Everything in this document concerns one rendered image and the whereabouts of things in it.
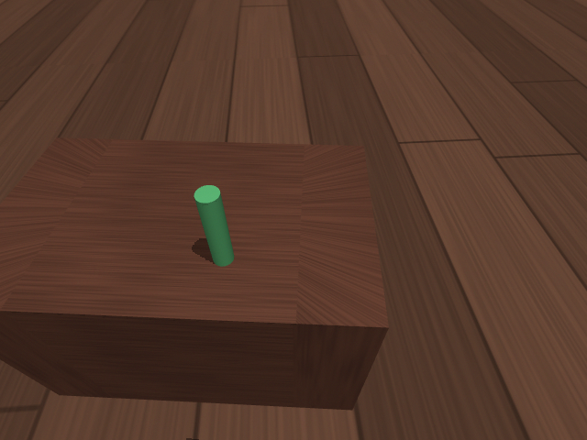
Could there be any can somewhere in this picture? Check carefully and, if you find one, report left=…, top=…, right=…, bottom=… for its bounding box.
left=194, top=185, right=234, bottom=267

